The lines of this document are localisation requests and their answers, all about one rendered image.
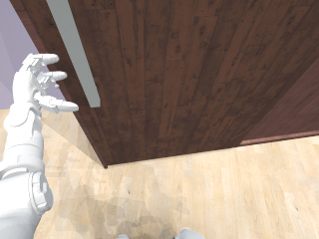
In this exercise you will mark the handle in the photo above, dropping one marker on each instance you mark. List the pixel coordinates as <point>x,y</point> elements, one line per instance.
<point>66,25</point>

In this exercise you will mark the left robot upper arm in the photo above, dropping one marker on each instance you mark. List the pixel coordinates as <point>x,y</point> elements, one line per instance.
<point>24,199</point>

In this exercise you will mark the robot right shin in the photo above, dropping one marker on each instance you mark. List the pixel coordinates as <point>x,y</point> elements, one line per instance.
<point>184,229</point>

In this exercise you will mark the left robot hand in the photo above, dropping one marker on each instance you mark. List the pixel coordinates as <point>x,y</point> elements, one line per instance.
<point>26,87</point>

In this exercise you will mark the wardrobe door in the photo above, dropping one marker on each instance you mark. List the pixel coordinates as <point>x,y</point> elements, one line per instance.
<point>296,112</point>
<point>178,77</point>

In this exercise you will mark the robot left forearm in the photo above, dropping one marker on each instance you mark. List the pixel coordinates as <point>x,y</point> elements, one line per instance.
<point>24,148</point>

